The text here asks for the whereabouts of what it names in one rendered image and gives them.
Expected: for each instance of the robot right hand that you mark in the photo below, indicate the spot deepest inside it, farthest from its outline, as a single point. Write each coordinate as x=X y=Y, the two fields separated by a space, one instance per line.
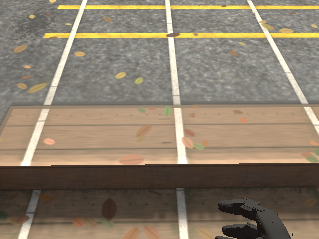
x=268 y=224

